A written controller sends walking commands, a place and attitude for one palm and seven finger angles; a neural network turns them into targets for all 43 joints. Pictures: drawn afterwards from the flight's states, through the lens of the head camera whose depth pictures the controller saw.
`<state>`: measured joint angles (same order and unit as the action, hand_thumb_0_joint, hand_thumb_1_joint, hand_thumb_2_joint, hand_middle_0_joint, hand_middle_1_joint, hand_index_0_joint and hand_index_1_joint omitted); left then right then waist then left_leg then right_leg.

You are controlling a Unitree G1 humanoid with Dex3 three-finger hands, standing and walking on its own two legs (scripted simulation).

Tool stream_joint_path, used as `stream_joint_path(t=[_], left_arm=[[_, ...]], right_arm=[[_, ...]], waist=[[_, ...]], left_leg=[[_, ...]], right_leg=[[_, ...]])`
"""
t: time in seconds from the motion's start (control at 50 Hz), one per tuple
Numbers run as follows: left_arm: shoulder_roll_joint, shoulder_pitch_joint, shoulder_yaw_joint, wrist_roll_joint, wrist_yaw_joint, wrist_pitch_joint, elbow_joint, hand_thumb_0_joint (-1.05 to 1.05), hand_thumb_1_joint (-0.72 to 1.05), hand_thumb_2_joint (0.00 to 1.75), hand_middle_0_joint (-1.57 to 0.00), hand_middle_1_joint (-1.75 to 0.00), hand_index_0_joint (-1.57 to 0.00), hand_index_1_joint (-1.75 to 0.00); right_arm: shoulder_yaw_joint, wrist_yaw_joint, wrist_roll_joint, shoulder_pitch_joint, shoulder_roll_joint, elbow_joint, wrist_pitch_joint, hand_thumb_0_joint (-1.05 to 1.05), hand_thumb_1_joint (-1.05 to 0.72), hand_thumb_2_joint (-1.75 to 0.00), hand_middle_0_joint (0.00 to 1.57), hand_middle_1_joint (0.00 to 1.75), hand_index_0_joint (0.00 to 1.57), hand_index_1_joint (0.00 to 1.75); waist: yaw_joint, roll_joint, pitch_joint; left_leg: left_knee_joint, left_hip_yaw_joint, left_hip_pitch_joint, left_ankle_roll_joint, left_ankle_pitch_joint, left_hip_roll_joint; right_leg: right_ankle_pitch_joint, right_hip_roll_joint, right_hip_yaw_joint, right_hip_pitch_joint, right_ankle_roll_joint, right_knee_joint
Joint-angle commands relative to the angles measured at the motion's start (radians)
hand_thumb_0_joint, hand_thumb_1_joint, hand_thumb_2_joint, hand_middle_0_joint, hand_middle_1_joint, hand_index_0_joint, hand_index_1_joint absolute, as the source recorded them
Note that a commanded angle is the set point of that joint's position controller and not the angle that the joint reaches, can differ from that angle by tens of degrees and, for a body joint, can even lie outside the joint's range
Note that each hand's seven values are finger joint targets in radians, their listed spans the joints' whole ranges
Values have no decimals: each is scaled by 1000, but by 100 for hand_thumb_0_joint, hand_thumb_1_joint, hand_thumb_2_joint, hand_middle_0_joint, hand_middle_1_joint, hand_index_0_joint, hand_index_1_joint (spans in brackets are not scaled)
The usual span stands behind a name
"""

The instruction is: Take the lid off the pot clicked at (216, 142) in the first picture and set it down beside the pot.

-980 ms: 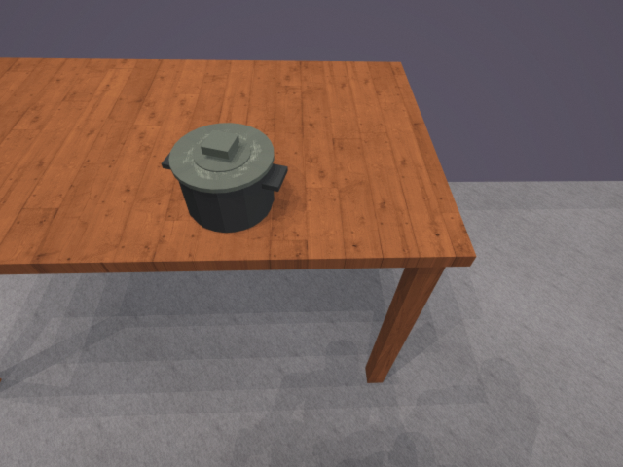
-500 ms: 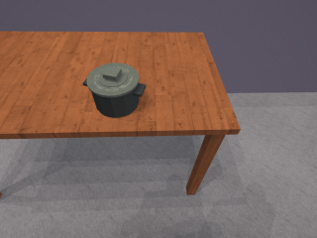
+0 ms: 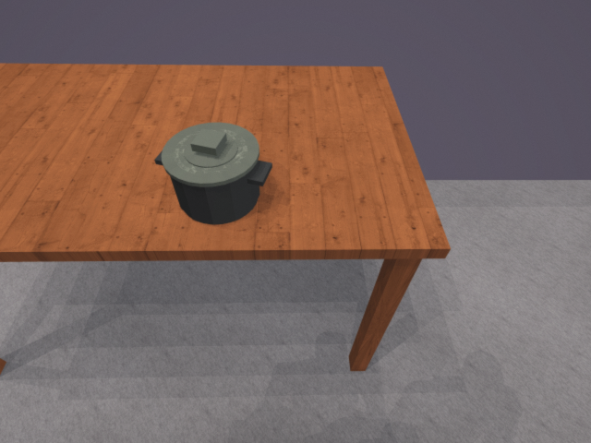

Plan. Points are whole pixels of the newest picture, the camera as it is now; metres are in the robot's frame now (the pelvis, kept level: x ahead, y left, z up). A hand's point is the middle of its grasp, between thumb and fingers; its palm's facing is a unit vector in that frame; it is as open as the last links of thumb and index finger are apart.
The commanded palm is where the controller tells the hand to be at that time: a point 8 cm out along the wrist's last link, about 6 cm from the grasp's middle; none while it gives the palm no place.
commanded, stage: come to a stop and stand still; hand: left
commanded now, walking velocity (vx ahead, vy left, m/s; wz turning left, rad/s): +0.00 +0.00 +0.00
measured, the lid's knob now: (209, 141) +0.55 +0.18 +0.10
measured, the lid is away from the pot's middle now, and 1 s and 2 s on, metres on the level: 0.00 0.00 0.00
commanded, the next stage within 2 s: look again from close up in 1.00 s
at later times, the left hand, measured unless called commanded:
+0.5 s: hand out of the picture +0.08 +0.19 -0.17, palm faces +0.04 -0.96 -0.28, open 7.4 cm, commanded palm none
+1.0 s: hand out of the picture +0.00 +0.17 -0.17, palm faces +0.02 -0.98 -0.20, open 7.4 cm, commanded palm none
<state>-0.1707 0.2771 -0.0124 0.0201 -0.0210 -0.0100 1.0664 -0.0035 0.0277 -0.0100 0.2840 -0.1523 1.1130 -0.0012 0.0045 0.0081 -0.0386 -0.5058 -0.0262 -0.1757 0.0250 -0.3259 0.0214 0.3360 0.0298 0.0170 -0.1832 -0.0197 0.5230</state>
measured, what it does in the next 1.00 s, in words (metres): stands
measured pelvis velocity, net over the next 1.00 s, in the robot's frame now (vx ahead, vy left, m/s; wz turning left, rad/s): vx -0.01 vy -0.01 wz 0.01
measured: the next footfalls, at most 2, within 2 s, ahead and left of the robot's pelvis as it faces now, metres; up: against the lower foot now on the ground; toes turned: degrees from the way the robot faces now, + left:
none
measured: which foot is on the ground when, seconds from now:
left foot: down 0.00-1.00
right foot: down 0.00-1.00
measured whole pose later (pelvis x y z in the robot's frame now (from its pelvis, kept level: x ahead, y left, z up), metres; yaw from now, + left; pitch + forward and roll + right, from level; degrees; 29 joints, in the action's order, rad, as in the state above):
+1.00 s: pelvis -0.01 -0.01 +0.00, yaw +0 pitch +0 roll +0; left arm -0.19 0.28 0.00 0.00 -0.03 0.00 1.03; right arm 0.01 0.03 0.00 0.28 -0.15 1.10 0.00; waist 0.00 0.02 -0.04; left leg -0.48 -0.01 -0.19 0.00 -0.29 -0.01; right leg 0.28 0.00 -0.03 -0.20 0.01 0.48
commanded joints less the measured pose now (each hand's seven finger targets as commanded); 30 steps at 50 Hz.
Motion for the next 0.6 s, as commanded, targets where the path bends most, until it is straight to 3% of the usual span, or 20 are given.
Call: stream_joint_path(t=[0.0, 0.02, 0.04, 0.06, 0.08, 0.1, 0.14, 0.16, 0.18, 0.22, 0.24, 0.26, 0.28, 0.32, 0.34, 0.36, 0.38, 0.4, 0.44, 0.58], left_arm=[[-133, 66, -37, 0, -4, 19, -45, 0, 90, 90, -20, -30, -20, -30], [-132, 164, -28, 9, -47, 61, 19, 0, 90, 90, -20, -30, -20, -30], [-174, 126, -30, 3, -46, 71, -31, 0, 90, 90, -20, -30, -20, -30], [-155, 80, -25, -1, -41, 71, -47, 0, 90, 90, -20, -30, -20, -30], [-146, 51, -21, -5, -42, 71, -48, 0, 90, 90, -20, -30, -20, -30], [-135, 41, -21, -12, -37, 64, -69, 0, 90, 90, -20, -30, -20, -30], [-96, 60, -13, -20, -46, 54, -66, 0, 90, 90, -20, -30, -20, -30], [-87, 61, -9, -22, -49, 47, -72, 0, 90, 90, -20, -30, -20, -30], [-80, 55, -10, -20, -50, 39, -78, 0, 90, 90, -20, -30, -20, -30], [-76, 31, -11, -18, -48, 24, -93, 0, 90, 90, -20, -30, -20, -30], [-77, 52, -13, -17, -48, 22, -94, 0, 90, 90, -20, -30, -20, -30], [-87, 88, -18, -16, -49, 25, -88, 0, 90, 90, -20, -30, -20, -30], [-112, 113, -22, -16, -49, 31, -82, 0, 90, 90, -20, -30, -20, -30], [-158, 79, -28, -12, -44, 35, -95, 0, 90, 90, -20, -30, -20, -30], [-164, 60, -28, -9, -43, 32, -109, 0, 90, 90, -20, -30, -20, -30], [-164, 46, -29, -9, -42, 29, -123, 0, 90, 90, -20, -30, -20, -30], [-157, 33, -28, -10, -42, 26, -135, 0, 90, 90, -20, -30, -20, -30], [-153, 16, -26, -14, -41, 22, -147, 0, 90, 90, -20, -30, -20, -30], [-146, 21, -30, -13, -43, 18, -158, 0, 90, 90, -20, -30, -20, -30], [-151, -7, -20, -11, -32, 20, -153, 0, 90, 90, -20, -30, -20, -30]], right_arm=[[-21, 3, -4, 47, -91, -51, 22, 0, -90, -90, 20, 30, 20, 30], [-12, -9, -7, -84, -127, -101, 35, 0, -90, -90, 20, 30, 20, 30], [-13, -16, -6, -7, -71, -142, 40, 0, -90, -90, 20, 30, 20, 30], [-7, -10, 0, 11, -54, -137, 39, 0, -90, -90, 20, 30, 20, 30], [-4, -11, 2, 56, -69, -109, 45, 0, -90, -90, 20, 30, 20, 30], [-13, -12, -1, 92, -101, -105, 47, 0, -90, -90, 20, 30, 20, 30], [-22, 7, 3, 114, -146, -104, 45, 0, -90, -90, 20, 30, 20, 30], [-24, 13, 6, 108, -152, -107, 42, 0, -90, -90, 20, 30, 20, 30], [-29, 16, 7, 102, -160, -114, 36, 0, -90, -90, 20, 30, 20, 30], [-33, 18, 4, 92, -160, -128, 25, 0, -90, -90, 20, 30, 20, 30], [-32, 20, 4, 71, -151, -135, 23, 0, -90, -90, 20, 30, 20, 30], [-31, 22, 8, 39, -141, -146, 21, 0, -90, -90, 20, 30, 20, 30], [-32, 22, 11, 17, -128, -158, 18, 0, -90, -90, 20, 30, 20, 30], [-39, 17, 11, 16, -111, -169, 8, 0, -90, -90, 20, 30, 20, 30], [-40, 14, 13, 22, -104, -168, 7, 0, -90, -90, 20, 30, 20, 30], [-42, 12, 12, 24, -105, -166, 10, 0, -90, -90, 20, 30, 20, 30], [-43, 11, 9, 23, -112, -159, 13, 0, -90, -90, 20, 30, 20, 30], [-42, 10, 6, 20, -116, -158, 17, 0, -90, -90, 20, 30, 20, 30], [-40, 12, 0, -5, -125, -160, 19, 0, -90, -90, 20, 30, 20, 30], [-27, 7, 1, -40, -113, -149, 14, 0, -90, -90, 20, 30, 20, 30]], waist=[[-16, 69, -102], [-59, 101, -49], [-4, 111, 67], [9, 57, 72], [28, 17, 93], [21, -105, 143], [17, -231, 142], [7, -213, 112], [4, -166, 77], [4, -127, 11], [-10, -110, -3], [-25, -63, -3], [-26, 11, 9], [0, 130, 14], [9, 159, 23], [13, 158, 47], [13, 128, 72], [7, 46, 92], [-6, -25, 83], [-4, 14, 31]], left_leg=[[36, 64, -124, 22, -7, -56], [-140, 55, -142, -6, 158, -56], [-123, 23, -168, 1, -25, -37], [-46, 24, -121, 4, -8, -35], [16, 61, -78, 12, 208, -65], [-8, 96, 7, 22, 487, -104], [-34, 189, 123, 75, 1062, -198], [-28, 202, 167, 87, 1221, -224], [-28, 192, 172, 85, 1256, -229], [-5, 185, 152, 80, 1164, -232], [-11, 170, 114, 71, 1087, -215], [-40, 137, 57, 49, 948, -177], [-67, 103, -1, 20, 696, -132], [-78, 62, -55, -7, 306, -69], [-66, 53, -60, -8, 243, -59], [-45, 50, -40, -5, 275, -67], [-27, 60, -6, -2, 351, -82], [-6, 81, 25, 2, 438, -100], [-7, 97, 22, 12, 533, -122], [41, 79, -11, -3, 274, -100]], right_leg=[[59, 93, 120, -42, 87, -143], [-578, 130, 161, 18, 64, -103], [-650, 197, 173, 118, 101, -78], [-697, 186, 137, 107, 112, -29], [-720, 133, 68, 111, 94, 52], [-611, 91, 8, 68, 78, 122], [-250, 21, -51, -28, 47, 155], [-26, 3, -56, -84, 46, 148], [45, -5, -65, -111, 49, 137], [61, 0, -68, -143, 45, 122], [-9, 9, -57, -109, 48, 71], [-228, 28, -21, -45, 58, 18], [-506, 80, 41, 2, 78, 1], [-813, 171, 95, 16, 127, 23], [-829, 177, 89, 11, 130, 28], [-791, 161, 71, 8, 115, 41], [-717, 138, 63, 0, 103, 53], [-592, 115, 42, -16, 93, 61], [-486, 85, 38, -16, 70, 49], [-365, 96, 77, -28, 70, -55]])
